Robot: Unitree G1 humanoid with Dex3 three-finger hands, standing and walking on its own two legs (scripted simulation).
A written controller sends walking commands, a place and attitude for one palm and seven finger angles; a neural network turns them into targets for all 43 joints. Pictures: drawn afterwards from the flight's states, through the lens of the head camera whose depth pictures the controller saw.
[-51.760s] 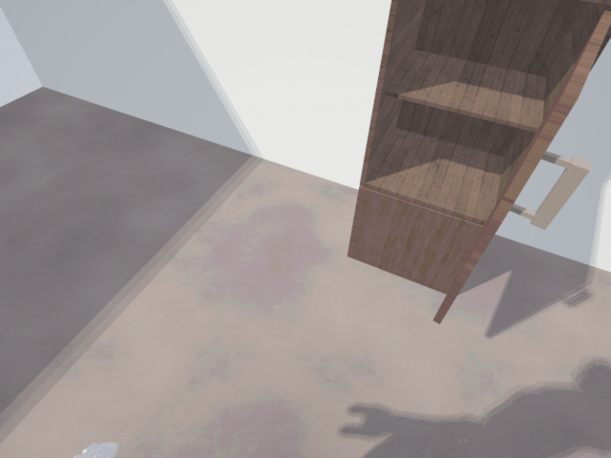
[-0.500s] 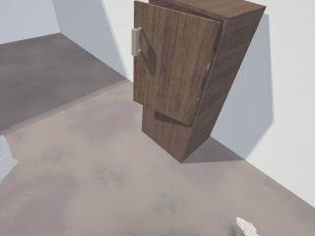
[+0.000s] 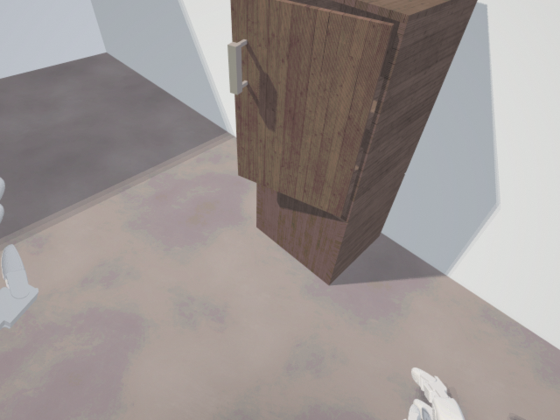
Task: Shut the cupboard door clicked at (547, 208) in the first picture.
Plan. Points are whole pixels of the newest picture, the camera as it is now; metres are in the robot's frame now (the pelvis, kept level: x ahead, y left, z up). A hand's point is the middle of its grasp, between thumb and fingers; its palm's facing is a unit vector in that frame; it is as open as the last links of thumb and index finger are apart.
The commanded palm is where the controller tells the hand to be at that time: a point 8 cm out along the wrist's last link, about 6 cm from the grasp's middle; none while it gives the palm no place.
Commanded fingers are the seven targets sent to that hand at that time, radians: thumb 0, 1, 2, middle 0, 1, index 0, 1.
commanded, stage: stop stepping back and stand still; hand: left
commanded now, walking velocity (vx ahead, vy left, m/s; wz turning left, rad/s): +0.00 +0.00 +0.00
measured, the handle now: (239, 66) +0.95 +0.15 +0.08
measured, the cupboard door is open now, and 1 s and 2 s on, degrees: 16 16 16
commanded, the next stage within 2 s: let the arm hang, fingers relaxed in 0.08 s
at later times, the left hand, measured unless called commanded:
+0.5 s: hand out of the picture +0.06 +0.18 -0.17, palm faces +0.02 -0.99 -0.16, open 7.1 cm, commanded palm none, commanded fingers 0.00 0.90 0.90 -0.20 -0.30 -0.20 -0.30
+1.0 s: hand out of the picture -0.03 +0.20 -0.17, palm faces +0.01 -0.98 -0.20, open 7.4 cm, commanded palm none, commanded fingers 0.00 0.90 0.90 -0.20 -0.30 -0.20 -0.30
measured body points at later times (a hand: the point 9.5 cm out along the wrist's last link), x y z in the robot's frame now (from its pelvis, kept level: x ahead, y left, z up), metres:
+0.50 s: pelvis -0.01 +0.01 +0.00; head +0.01 +0.02 +0.45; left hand +0.06 +0.23 -0.15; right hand +0.07 -0.25 -0.13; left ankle +0.03 +0.09 -0.74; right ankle -0.03 -0.09 -0.74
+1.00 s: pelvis -0.01 +0.02 +0.01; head -0.01 +0.02 +0.46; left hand -0.03 +0.25 -0.15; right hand -0.02 -0.20 -0.16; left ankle +0.03 +0.09 -0.74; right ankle -0.03 -0.09 -0.74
